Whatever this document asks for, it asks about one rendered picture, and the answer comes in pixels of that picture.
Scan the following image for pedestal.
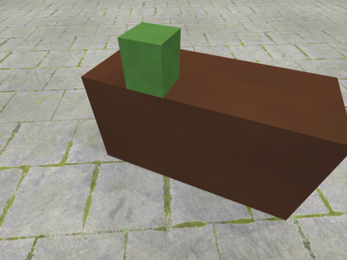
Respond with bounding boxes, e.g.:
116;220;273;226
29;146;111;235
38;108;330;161
81;49;347;220

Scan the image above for carton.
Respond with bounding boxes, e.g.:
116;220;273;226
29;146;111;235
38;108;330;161
118;22;181;98

